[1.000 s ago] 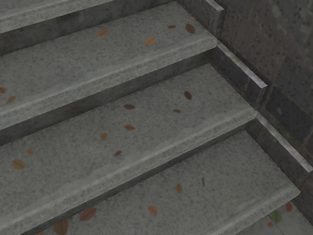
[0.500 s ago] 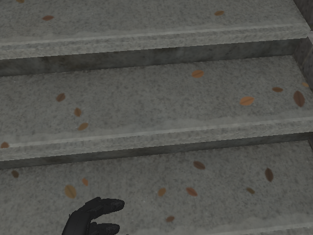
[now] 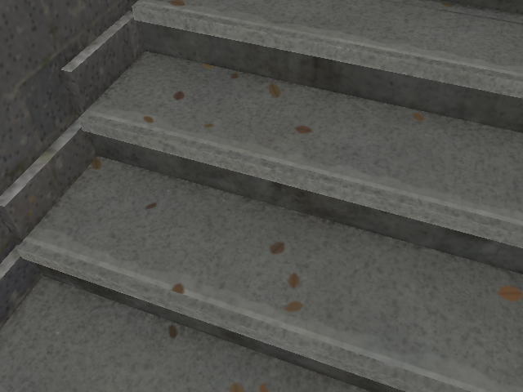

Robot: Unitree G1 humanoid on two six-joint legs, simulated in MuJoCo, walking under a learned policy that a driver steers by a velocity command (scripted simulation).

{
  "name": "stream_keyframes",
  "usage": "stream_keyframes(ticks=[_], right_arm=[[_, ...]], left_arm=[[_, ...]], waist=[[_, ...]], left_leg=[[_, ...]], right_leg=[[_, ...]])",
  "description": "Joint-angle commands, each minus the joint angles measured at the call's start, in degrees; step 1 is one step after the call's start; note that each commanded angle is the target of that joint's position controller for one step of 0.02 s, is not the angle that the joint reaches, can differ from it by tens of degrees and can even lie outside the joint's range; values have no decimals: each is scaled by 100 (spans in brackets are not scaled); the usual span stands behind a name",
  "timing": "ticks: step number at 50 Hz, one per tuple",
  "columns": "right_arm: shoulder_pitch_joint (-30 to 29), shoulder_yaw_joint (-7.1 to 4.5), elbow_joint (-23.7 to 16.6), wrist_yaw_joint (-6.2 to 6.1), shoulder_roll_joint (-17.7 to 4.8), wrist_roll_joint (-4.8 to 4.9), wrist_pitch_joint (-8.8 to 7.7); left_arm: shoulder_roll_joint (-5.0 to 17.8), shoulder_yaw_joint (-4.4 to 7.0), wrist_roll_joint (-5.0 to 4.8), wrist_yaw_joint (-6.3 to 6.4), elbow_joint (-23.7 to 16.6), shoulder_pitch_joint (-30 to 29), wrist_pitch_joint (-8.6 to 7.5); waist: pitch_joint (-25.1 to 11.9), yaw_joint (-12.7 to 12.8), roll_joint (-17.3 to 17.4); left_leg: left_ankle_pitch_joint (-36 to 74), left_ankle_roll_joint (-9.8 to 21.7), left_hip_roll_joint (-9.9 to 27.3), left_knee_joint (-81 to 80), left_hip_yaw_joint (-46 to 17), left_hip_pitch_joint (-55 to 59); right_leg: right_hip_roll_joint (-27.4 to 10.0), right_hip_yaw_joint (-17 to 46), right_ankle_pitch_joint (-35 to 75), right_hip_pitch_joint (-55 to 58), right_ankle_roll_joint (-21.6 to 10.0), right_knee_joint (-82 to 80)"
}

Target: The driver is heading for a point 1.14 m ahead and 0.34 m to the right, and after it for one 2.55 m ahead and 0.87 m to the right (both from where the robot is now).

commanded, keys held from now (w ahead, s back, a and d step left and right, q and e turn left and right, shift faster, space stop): e+shift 0.44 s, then w+e+shift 0.20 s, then w+shift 0.04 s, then w+q+shift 0.32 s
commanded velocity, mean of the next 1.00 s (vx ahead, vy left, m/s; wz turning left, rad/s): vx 0.35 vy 0.00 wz -0.39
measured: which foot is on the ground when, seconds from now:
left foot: down 0.00-0.30, up 0.32-0.76, down 0.78-1.00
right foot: up 0.00-0.22, down 0.24-0.78, up 0.80-1.00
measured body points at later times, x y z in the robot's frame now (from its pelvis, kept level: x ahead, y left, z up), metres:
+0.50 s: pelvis +0.03 -0.04 +0.02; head +0.03 -0.06 +0.47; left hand +0.17 +0.18 -0.10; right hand +0.16 -0.37 -0.03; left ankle -0.02 +0.11 -0.55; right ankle -0.03 -0.12 -0.73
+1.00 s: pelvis +0.17 -0.06 +0.01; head +0.21 -0.08 +0.46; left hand +0.52 -0.09 +0.03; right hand -0.04 -0.21 -0.12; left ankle +0.07 +0.12 -0.73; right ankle +0.23 -0.20 -0.50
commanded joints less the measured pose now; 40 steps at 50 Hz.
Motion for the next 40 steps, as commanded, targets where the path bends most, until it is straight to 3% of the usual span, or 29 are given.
stream_keyframes(ticks=[1,2,3,4,5,6,8,9,10,12,14,15,16,17,18,20,22,24,26,29,30,32,33,34,36,37,38,39,40], right_arm=[[-362,-104,-318,93,-422,275,-60],[-207,119,-336,-252,102,-47,39],[-176,141,-242,-383,-61,-91,50],[-1645,79,-767,-127,-433,219,-11],[-2170,109,-949,-129,-431,137,-1],[-1965,-11,-968,-219,-824,37,35],[-754,-388,-553,-360,-1623,-57,181],[-313,-487,-378,-366,-1661,-33,244],[-41,-472,-305,-331,-1425,-14,289],[144,-450,-172,-317,-1096,6,274],[88,-357,-325,-356,-576,1,253],[-218,-284,-643,-385,-315,-39,270],[-830,-295,-1027,-471,-411,-73,268],[-1327,-324,-1305,-577,-458,86,248],[-1646,-324,-1346,-601,-380,91,205],[-1391,-425,-1289,-661,-713,-67,61],[-1012,-357,-1299,-726,-549,-254,-23],[-603,-194,-1240,-669,-158,-198,4],[-635,-31,-1149,-532,-22,-115,-28],[-1077,154,-1264,-459,61,-147,-199],[-1000,188,-1271,-464,98,-176,-205],[-336,140,-1205,-459,-3,-241,-158],[-162,81,-1139,-369,-98,-183,-92],[-1050,101,-1482,-332,-177,87,102],[-263,-9,-1146,-367,-204,171,-23],[362,-71,-788,-454,-222,145,-41],[874,-126,-460,-549,-431,37,-92],[865,2,-321,-520,-295,-50,-130],[1223,-16,-271,-379,-556,-186,-70]], left_arm=[[420,84,-92,-304,-53,115,-92],[-226,-147,-373,-18,-151,30,325],[-158,-144,-253,130,-74,341,566],[308,34,-175,-171,67,1028,160],[305,78,-200,-336,72,991,-8],[100,23,-217,-429,-5,693,-94],[-3,-74,-278,-382,-224,547,-110],[-42,-116,-297,-299,-265,737,-83],[-68,-124,-260,-203,-260,731,-70],[-16,-48,-138,4,-356,612,-95],[258,74,-55,215,-527,392,-207],[604,170,-107,239,-540,614,-251],[926,330,-116,87,-427,1406,-195],[1071,435,7,-55,-244,2180,-201],[1028,434,80,-165,-113,2317,-235],[610,248,105,-352,-149,1639,-146],[16,-63,137,-293,-254,989,-2],[174,-2,109,-214,-16,1555,58],[58,-64,248,-220,79,1796,11],[170,-100,228,-165,74,1716,-13],[281,-101,201,-143,-52,1445,-52],[606,-39,41,-156,-681,-9,-108],[823,49,-24,-161,-915,-584,-85],[1126,370,1,177,-402,176,99],[581,316,56,337,-493,531,267],[502,332,44,383,-476,647,291],[339,325,8,321,-619,668,251],[-396,125,-44,217,-840,560,130],[-1160,-148,-87,198,-980,815,-6]], waist=[[-399,33,463],[-184,36,-23],[-35,192,125],[-309,899,1086],[-410,934,470],[-251,674,294],[-97,77,543],[-55,-44,496],[-32,-191,423],[-68,-356,691],[-269,-522,216],[-724,-422,-589],[-803,136,-973],[-741,669,-1270],[-432,745,-1121],[-172,332,-619],[-34,-183,-364],[-257,-50,-935],[267,259,-827],[22,458,-563],[-52,341,-554],[-121,-362,-505],[-67,-533,-593],[610,-198,-1005],[183,-411,-654],[-400,-505,-824],[-708,-452,-529],[-627,-155,435],[-561,51,1654]], left_leg=[[5119,1306,1715,-656,-1303,898],[5114,1080,1661,-1294,-1150,342],[5054,1022,1762,-1366,-915,203],[4605,780,1394,-957,-292,-550],[4079,599,1213,-948,81,-718],[3625,609,1208,-961,95,-354],[3787,1364,1989,-1097,-582,626],[3690,1558,2360,-1027,-862,1100],[3548,1675,2585,-1006,-970,1305],[2669,1400,2501,-930,-768,1601],[1146,476,1633,-342,111,1594],[276,-244,728,681,890,970],[-1374,-819,-119,1462,872,-279],[-2469,-1048,-414,2653,99,-1493],[-2575,-1006,-286,4245,-431,-2075],[-2089,-520,-257,6122,-776,-2458],[-1389,-487,-225,5261,-781,-2287],[-1259,-547,-388,5996,-504,-2190],[-1150,-404,-380,6568,-555,-3363],[-1305,-274,-222,6160,-580,-3731],[-1199,-333,-156,5744,-525,-3272],[-751,-524,-22,3812,-388,-837],[-600,-727,-23,2747,-236,280],[-2209,-397,-456,1716,650,-883],[-682,-125,-296,-975,272,-412],[394,-79,-343,-2302,613,463],[623,-47,37,-2730,211,1629],[2469,-38,1144,-1655,-1191,3301],[6957,42,1970,-363,-2707,4354]], right_leg=[[-27,1118,-668,-1572,155,2541],[255,995,489,-894,-70,2165],[425,899,749,-693,-112,2364],[215,1159,620,120,204,2340],[207,925,966,464,298,1346],[158,700,1338,308,377,186],[258,670,1428,31,233,-953],[120,819,1786,-82,125,-1547],[151,637,2023,-125,7,-1984],[458,400,2301,-74,-412,-2558],[463,847,4519,203,-1391,-3038],[-245,2083,6110,1071,-2363,-3476],[-881,3287,7025,2401,-2994,-3835],[-1431,4036,6680,3079,-3245,-3968],[-1368,3920,6561,2875,-3003,-3849],[-1159,3328,6675,1968,-2700,-3704],[-596,2916,6015,1544,-2424,-3719],[-403,3230,3296,1453,-2519,-4268],[-360,3674,982,1446,-2343,-4441],[-268,3810,1142,1450,-2156,-4207],[-162,3791,1145,1020,-2080,-4242],[304,3441,1412,-764,-1843,-4514],[475,3200,1665,-1509,-1854,-4595],[362,3248,1693,-719,-2101,-4653],[705,3086,4071,1211,-1709,-3002],[565,2830,5402,1742,-1599,-1971],[653,2408,5571,1223,-1351,-626],[1005,2028,1392,-1444,-1197,563],[1674,1870,56,-3819,-1123,2725]])
Next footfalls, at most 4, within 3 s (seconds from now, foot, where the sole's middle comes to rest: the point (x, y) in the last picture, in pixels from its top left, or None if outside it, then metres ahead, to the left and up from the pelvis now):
0.24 right None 0.01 -0.13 -0.77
0.78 left None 0.11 0.10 -0.77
1.06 right None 0.30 -0.24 -0.62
1.50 left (348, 298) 0.62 -0.16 -0.47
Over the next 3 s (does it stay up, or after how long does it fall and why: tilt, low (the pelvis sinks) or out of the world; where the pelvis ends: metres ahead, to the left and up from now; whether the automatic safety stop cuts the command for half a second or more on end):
stays up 1.35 -0.29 0.60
